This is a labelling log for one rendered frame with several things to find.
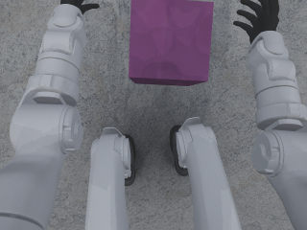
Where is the right robot hand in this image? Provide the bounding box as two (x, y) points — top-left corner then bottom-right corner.
(233, 0), (280, 44)

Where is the robot shin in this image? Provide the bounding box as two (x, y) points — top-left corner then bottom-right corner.
(90, 127), (131, 177)
(178, 117), (218, 169)

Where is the left robot forearm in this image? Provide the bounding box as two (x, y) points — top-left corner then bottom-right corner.
(10, 4), (88, 147)

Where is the left robot hand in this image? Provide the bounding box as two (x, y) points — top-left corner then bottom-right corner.
(60, 0), (100, 15)

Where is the robot left upper arm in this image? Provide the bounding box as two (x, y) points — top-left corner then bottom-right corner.
(0, 103), (83, 230)

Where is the carton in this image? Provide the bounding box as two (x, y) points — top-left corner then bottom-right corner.
(129, 0), (214, 86)

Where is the robot right upper arm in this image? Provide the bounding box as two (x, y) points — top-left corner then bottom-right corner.
(250, 129), (307, 230)

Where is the left robot shin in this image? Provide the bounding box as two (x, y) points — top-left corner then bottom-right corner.
(90, 127), (131, 177)

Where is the right robot shin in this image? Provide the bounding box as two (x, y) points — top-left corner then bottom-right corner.
(178, 117), (218, 169)

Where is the right robot forearm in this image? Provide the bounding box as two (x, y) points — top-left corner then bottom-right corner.
(246, 31), (307, 132)

